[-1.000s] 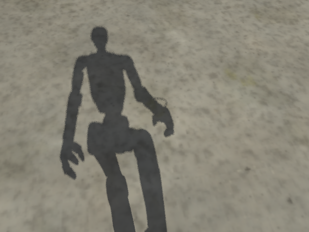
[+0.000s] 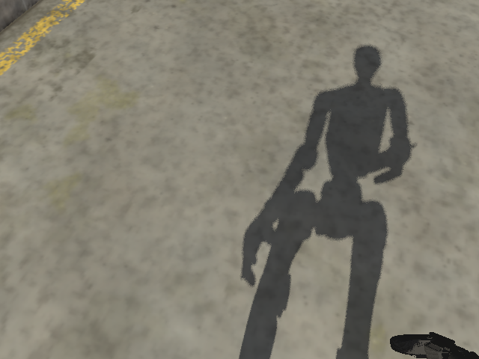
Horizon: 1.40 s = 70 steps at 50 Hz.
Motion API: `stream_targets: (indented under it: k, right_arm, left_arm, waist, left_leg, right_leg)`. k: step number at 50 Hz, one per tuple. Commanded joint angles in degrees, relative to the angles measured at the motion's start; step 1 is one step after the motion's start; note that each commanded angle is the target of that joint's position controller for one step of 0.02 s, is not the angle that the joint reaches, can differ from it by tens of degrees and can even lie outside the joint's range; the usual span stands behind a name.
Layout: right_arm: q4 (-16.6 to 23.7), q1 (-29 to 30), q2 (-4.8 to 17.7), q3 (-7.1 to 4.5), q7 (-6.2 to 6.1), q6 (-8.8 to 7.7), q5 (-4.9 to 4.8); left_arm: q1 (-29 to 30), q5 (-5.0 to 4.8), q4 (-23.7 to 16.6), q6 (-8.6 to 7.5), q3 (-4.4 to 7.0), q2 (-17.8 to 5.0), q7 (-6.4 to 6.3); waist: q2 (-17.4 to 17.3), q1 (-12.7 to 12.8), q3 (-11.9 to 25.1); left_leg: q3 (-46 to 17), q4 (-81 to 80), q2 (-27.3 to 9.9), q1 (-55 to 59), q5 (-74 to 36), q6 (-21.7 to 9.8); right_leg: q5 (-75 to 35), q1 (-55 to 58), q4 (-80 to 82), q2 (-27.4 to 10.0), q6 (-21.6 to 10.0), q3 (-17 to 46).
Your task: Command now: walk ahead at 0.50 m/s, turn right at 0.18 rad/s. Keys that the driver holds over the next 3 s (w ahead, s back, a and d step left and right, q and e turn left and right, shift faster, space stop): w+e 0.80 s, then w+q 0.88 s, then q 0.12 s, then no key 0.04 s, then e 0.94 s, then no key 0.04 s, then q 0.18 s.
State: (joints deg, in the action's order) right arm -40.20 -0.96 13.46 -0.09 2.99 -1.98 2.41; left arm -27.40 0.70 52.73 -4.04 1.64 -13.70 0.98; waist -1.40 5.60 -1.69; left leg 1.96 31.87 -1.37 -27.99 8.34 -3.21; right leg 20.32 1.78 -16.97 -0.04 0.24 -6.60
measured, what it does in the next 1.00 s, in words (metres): walks ahead, turning right: left foot, then right foot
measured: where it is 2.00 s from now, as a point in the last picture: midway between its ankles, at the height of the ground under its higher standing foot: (360, 200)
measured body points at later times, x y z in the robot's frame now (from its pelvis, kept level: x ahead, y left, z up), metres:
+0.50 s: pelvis +0.25 -0.02 -0.01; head +0.28 -0.03 +0.44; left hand +0.49 +0.16 -0.11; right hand +0.16 -0.26 -0.15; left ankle +0.12 +0.10 -0.73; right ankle +0.36 -0.14 -0.71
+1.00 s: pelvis +0.50 -0.13 +0.00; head +0.52 -0.14 +0.45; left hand +0.62 +0.12 -0.12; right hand +0.55 -0.42 -0.11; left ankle +0.71 -0.09 -0.70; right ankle +0.36 -0.13 -0.73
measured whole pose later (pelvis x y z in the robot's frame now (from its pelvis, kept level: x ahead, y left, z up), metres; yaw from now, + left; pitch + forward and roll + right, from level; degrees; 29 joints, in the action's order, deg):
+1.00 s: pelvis +0.50 -0.13 +0.00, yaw -28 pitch +1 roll -1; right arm -43.3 -5.7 14.3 -1.4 2.0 -1.3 1.7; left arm -23.1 0.9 50.1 -3.7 3.1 -15.0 0.1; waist -2.5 3.7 -2.1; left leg 2.1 37.3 -4.7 -35.4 0.8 -0.7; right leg 16.0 3.9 -11.5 8.0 -6.6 4.4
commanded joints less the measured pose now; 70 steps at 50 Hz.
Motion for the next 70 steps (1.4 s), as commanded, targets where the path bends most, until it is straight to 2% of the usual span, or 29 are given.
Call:
stream_targets:
  k: [1, 2, 3, 4, 5, 8, 11, 16, 22, 25, 27, 28, 29, 30, 32, 34, 36, 41, 49, 52, 54, 55, 56, 57, 58, 60, 62, 64, 70]
  right_arm:
    - [-2.4, -17.3, 9.1, -3.21, -1.92, -2.17, 1.36]
    - [-2.8, -25.5, 15.0, -4.59, -3.01, -2.45, 2.59]
    - [-3.1, -25.5, 17.5, -5.47, -3.35, -1.59, 0.84]
    - [-2.8, -21.2, 12.9, -4.45, -3.29, -1.3, -0.32]
    - [-2.6, -16.8, 8.9, -3.37, -3.15, -1.62, -0.76]
    - [-3.4, -13.2, 4.9, -2.39, -3.27, -2.84, -1.2]
    - [-5.0, -15.1, 5.8, -2.97, -3.42, -4.31, -1.58]
    - [-7.4, -18.3, 5.5, -3.2, -3.62, -4.37, -1.27]
    - [-9.9, -22.2, 8.4, -4.11, -4.18, -3.55, -1.17]
    - [-10.5, -22.1, 10.8, -4.66, -4.56, -2.41, -0.96]
    - [-10.2, -21.4, 12.1, -4.93, -4.46, -1.25, -1.13]
    - [-8.3, -22.1, 9.6, -4.2, -4.26, -1.33, -0.9]
    - [-3.8, -22.0, 4.8, -3.49, -3.09, -1.91, -1.71]
    - [-2.4, -14.8, 9.1, -3.94, -2.91, -2.61, -1.0]
    - [-2.7, -14.1, 7.3, -3.32, -2.92, -3.78, -1.86]
    - [-3.3, -15.9, 6.8, -3.22, -2.93, -2.0, -0.01]
    - [-3.2, -16.6, 6.1, -3.17, -2.54, -0.22, 0.57]
    - [0.0, -7.0, 5.4, -2.85, -2.1, 0.56, 0.2]
    - [2.6, 3.5, 5.2, -2.11, -0.89, -0.5, -0.94]
    - [1.9, -0.1, 6.1, -2.53, -0.7, -0.71, -1.15]
    - [-1.6, -10.5, 7.7, -3.57, -1.51, -0.88, -1.16]
    - [-4.3, -19.2, 8.7, -4.23, -2.01, -1.29, -0.62]
    - [-5.5, -27.5, 13.8, -5.66, -2.68, -1.43, 0.54]
    - [-5.9, -26.8, 17.2, -6.64, -2.29, -1.09, -0.02]
    - [-5.9, -22.5, 13.9, -6.1, -1.6, -0.75, -2.38]
    - [-4.8, -16.6, 9.6, -5.13, -1.53, -0.54, -2.06]
    - [-5.7, -16.3, 8.1, -4.55, -2.01, -0.91, -2.29]
    - [-6.4, -17.8, 9.2, -4.87, -2.11, -1.59, -2.64]
    - [-7.4, -23.1, 10.6, -5.65, -2.41, -1.32, -2.68]
  left_arm:
    - [1.9, -0.58, -2.7, -0.36, 1.88, -9.4, -0.31]
    - [1.4, -1.41, -6.1, -0.61, 0.46, -4.2, -0.05]
    - [-1.9, -1.29, -6.1, 0.06, 0.98, -4.5, -0.51]
    - [1.8, -0.35, -5.1, 0.99, 2.18, -8.1, -0.89]
    - [3.7, -0.5, -5.3, 1.01, 2.08, -6.7, -0.47]
    - [3.0, 0.81, -3.9, 2.76, 2.3, -4.7, 0.53]
    - [6.9, 0.89, -5.4, 3.73, 2.52, -3.3, 1.46]
    - [16.8, 1.08, -8.9, 3.88, 2.01, -2.3, 2.44]
    - [26.1, 1.59, -13.1, 3.68, 1.27, -2.7, 3.48]
    - [22.6, 1.78, -12.8, 3.72, 2.0, -4.1, 2.78]
    - [8.9, 2.13, -8.8, 2.79, 3.63, -6.6, 1.64]
    - [1.2, 2.62, -7.0, 2.58, 5.46, -12.2, 0.63]
    - [4.8, 0.98, -8.4, 3.16, 6.95, -18.6, 0.27]
    - [4.0, -0.08, -9.0, 3.84, 6.8, -17.4, 0.07]
    - [8.6, -0.25, -7.9, 3.46, 5.18, -11.4, -0.7]
    - [12.4, -0.62, -8.4, 2.53, 4.18, -8.6, -0.94]
    - [11.5, -0.88, -8.2, 1.36, 4.07, -8.9, -0.6]
    - [6.5, -0.71, -7.0, 0.84, 4.27, -10.0, -0.44]
    - [0.2, 0.5, -3.8, -0.25, 3.06, -9.2, -1.22]
    - [2.6, 1.09, -3.2, -0.35, 2.93, -10.1, -1.97]
    - [3.9, 1.53, -2.9, -0.24, 2.98, -11.1, -2.16]
    - [4.6, 1.32, -3.0, -0.16, 2.8, -11.2, -2.21]
    - [3.5, 0.26, -5.2, -0.55, 1.8, -8.5, -2.11]
    - [-0.3, 0.06, -6.0, -0.75, 1.48, -5.8, -1.41]
    - [4.3, 1.75, -6.4, -0.81, 1.75, -8.7, -1.44]
    - [10.7, 1.24, -8.3, -1.66, 1.45, -8.6, -0.77]
    - [10.2, 2.05, -8.7, -0.23, 1.11, -7.6, -0.49]
    - [10.1, 2.31, -9.1, 1.13, 0.72, -6.4, -0.23]
    - [23.2, 1.89, -13.7, 1.81, 0.11, -5.6, 0.02]
  waist:
    - [2.7, -11.7, 8.9]
    - [-7.2, -13.9, 18.1]
    - [-12.8, -12.2, 20.9]
    - [-4.9, -11.0, 12.4]
    - [-4.4, -8.9, 5.4]
    - [-5.7, -5.1, 0.5]
    - [-3.8, -4.3, -0.3]
    - [-2.9, -5.5, -2.9]
    - [-2.4, -7.7, -4.6]
    - [-3.9, -5.5, -0.9]
    - [-1.7, 0.7, 7.3]
    - [4.5, 3.2, 13.3]
    - [18.5, -1.2, 17.6]
    - [6.8, 1.9, 15.6]
    - [0.1, -3.0, 3.6]
    - [0.5, -6.6, 2.3]
    - [1.2, -7.5, 2.9]
    - [3.4, -4.6, -0.3]
    - [4.8, -0.1, -2.4]
    - [5.3, -3.1, -2.4]
    - [5.3, -7.7, 3.1]
    - [3.8, -11.8, 7.5]
    - [-2.8, -13.7, 13.9]
    - [-13.6, -9.6, 16.6]
    - [-5.2, -8.9, 11.5]
    - [1.1, -7.2, 2.0]
    - [0.3, -4.6, 1.0]
    - [-0.8, -4.0, 1.8]
    - [-1.5, -7.8, -1.1]
  left_leg:
    - [-1.7, -6.0, -0.6, 27.7, 0.4, -3.1]
    - [-21.4, -8.0, -18.4, 43.9, 6.3, -6.7]
    - [-37.3, -14.6, -25.9, 45.2, 6.1, -10.5]
    - [-30.5, -15.1, -22.4, 38.2, 9.6, -9.0]
    - [-22.7, -17.5, -19.3, 30.8, 7.4, -7.5]
    - [-9.9, -22.1, -13.8, 21.0, -1.5, -4.3]
    - [-4.3, -24.0, -13.6, 21.4, -8.0, -5.1]
    - [3.6, -24.5, -12.6, 23.3, -11.9, -5.5]
    - [9.6, -21.3, -14.6, 29.8, -21.0, -4.1]
    - [12.4, -9.3, -14.8, 34.1, -45.7, -2.9]
    - [13.9, 12.6, -13.5, 29.3, -44.3, -1.5]
    - [13.8, 30.1, -11.4, 16.5, -22.8, 0.4]
    - [7.7, 50.9, 2.7, -8.7, 22.3, 4.3]
    - [-3.0, 52.4, 0.5, -15.5, 19.2, 3.8]
    - [-3.5, 43.2, -4.5, -12.7, 10.6, 3.0]
    - [-4.1, 36.9, -5.9, -5.6, 9.9, 4.0]
    - [-3.2, 33.7, -5.5, -4.0, 9.6, 5.1]
    - [-2.0, 20.2, -5.2, -10.3, -1.0, 6.7]
    - [0.9, 4.2, -2.9, -10.7, -8.0, 1.5]
    - [1.7, 0.4, 0.3, -3.3, -1.8, -1.8]
    - [3.4, -1.6, 5.0, 8.9, 2.2, -4.2]
    - [2.0, -4.7, 4.6, 20.1, 0.0, -6.1]
    - [-15.6, -5.5, -7.9, 35.7, 4.3, -11.1]
    - [-43.9, -12.5, -19.7, 44.7, 0.9, -19.2]
    - [-43.7, -15.1, -17.4, 40.5, 5.6, -17.9]
    - [-29.7, -17.3, -13.0, 27.3, -0.7, -14.9]
    - [-23.2, -18.8, -8.6, 21.1, -9.2, -12.6]
    - [-20.6, -19.7, -7.0, 19.0, -13.2, -12.9]
    - [-19.3, -21.6, -3.7, 19.0, -10.8, -10.5]
  right_leg:
    - [-38.0, -10.8, -19.1, -8.8, -6.8, 5.9]
    - [-13.2, -25.5, -37.8, -3.6, -4.8, 2.7]
    - [11.1, -36.0, -48.9, 2.4, -4.6, 5.6]
    - [7.4, -38.9, -51.8, -1.2, -5.4, 10.0]
    - [2.8, -38.8, -50.0, -3.1, -5.3, 9.9]
    - [-3.2, -33.9, -47.1, -5.1, -3.5, 8.7]
    - [-8.2, -37.4, -47.1, -5.5, -2.5, 8.3]
    - [-17.4, -42.2, -36.7, -5.8, -1.6, 6.7]
    - [-16.6, -37.4, -21.7, -3.7, -5.3, 0.6]
    - [-7.5, -29.9, -19.5, 1.5, -8.8, -2.8]
    - [-6.6, -12.7, -13.5, 5.7, -12.1, -2.1]
    - [0.0, 1.7, -11.1, -4.5, -15.0, 12.4]
    - [-0.1, 16.4, -2.1, -19.0, -24.4, 46.5]
    - [-5.4, 15.2, 1.7, -19.1, -23.6, 46.3]
    - [-19.5, 0.2, 1.5, -15.4, -19.7, 31.8]
    - [-26.6, -8.2, 2.7, -10.2, -17.0, 24.4]
    - [-30.1, -10.5, 3.6, -8.2, -17.2, 22.2]
    - [-25.2, -9.5, 6.3, -6.2, -15.2, 21.3]
    - [-35.2, 3.3, 6.2, -9.4, -11.4, 16.1]
    - [-48.3, 4.7, 2.5, -10.9, -9.8, 12.7]
    - [-64.0, 5.3, -10.6, -9.9, -8.2, 9.5]
    - [-60.8, 0.6, -22.3, -8.2, -7.2, 7.2]
    - [-42.1, -13.9, -40.9, -4.5, -5.2, 4.2]
    - [7.5, -33.0, -58.2, 7.1, -3.0, 4.3]
    - [5.4, -38.2, -60.7, 3.1, -3.9, 11.5]
    - [-2.4, -37.9, -54.8, -1.7, -3.5, 10.8]
    - [-3.1, -33.7, -49.5, -3.5, -1.6, 10.3]
    - [-3.0, -32.7, -46.2, -3.7, 0.1, 9.0]
    - [-15.4, -38.4, -30.1, -4.2, 3.4, 7.2]
Next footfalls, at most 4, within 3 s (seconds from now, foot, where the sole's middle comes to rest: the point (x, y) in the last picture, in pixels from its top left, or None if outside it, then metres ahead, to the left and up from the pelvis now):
0.02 left None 0.16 0.10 -0.77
0.54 right None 0.40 -0.14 -0.77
1.10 left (321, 265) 0.76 -0.14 -0.77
1.64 right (395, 208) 0.99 -0.39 -0.77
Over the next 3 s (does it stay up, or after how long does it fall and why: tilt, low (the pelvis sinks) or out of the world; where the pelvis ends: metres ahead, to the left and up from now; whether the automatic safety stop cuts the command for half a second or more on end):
stays up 1.00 -0.27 0.01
